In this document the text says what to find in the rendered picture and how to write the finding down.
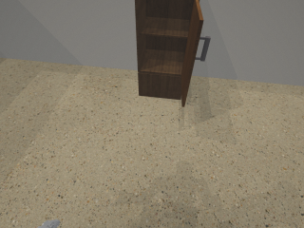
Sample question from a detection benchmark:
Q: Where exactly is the cupboard door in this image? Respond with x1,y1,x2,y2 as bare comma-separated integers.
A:
180,0,204,107

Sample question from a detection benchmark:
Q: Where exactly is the handle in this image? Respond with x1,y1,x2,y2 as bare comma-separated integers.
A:
195,36,211,62

